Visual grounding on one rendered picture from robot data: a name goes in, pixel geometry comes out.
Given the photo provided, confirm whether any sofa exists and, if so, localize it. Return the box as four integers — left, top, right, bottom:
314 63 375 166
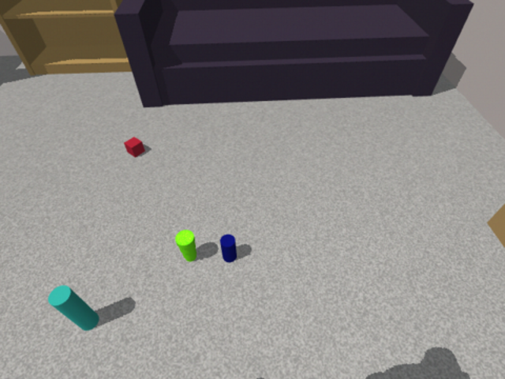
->
114 0 474 107

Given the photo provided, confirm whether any bookshelf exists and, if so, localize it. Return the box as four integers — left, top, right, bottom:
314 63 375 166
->
0 0 132 76

